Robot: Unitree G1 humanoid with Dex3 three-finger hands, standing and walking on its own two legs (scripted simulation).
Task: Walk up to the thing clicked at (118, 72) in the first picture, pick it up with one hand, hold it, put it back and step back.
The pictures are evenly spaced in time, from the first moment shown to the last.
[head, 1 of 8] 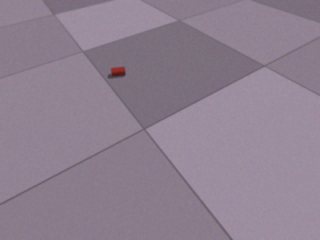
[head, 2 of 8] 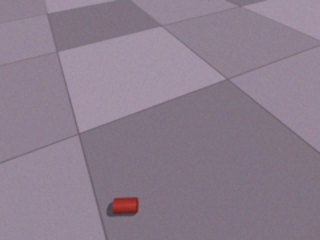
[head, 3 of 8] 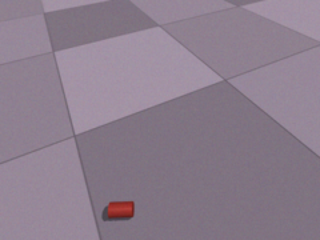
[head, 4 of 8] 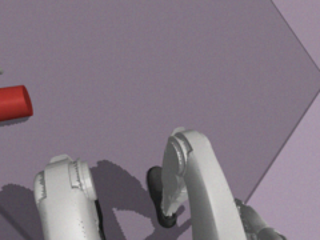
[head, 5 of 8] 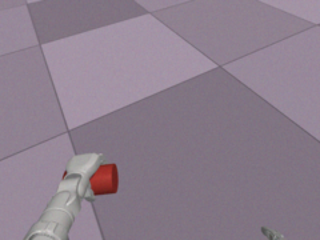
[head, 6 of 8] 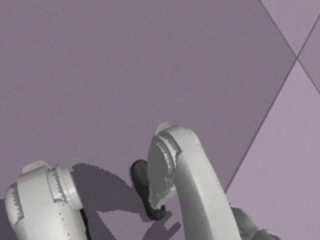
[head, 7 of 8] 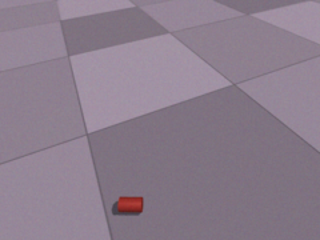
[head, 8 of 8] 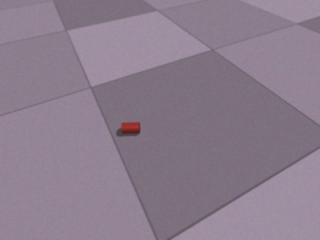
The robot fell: no
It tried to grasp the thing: yes
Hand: left
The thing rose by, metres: 0.67
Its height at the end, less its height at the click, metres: +0.00
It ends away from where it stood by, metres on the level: 0.00
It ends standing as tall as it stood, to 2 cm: yes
